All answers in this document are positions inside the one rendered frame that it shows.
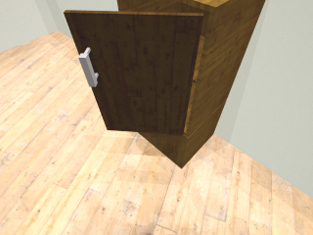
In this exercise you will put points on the handle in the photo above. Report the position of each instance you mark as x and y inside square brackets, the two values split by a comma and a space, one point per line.
[87, 68]

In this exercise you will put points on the cupboard door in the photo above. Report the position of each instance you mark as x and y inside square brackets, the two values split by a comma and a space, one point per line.
[145, 63]

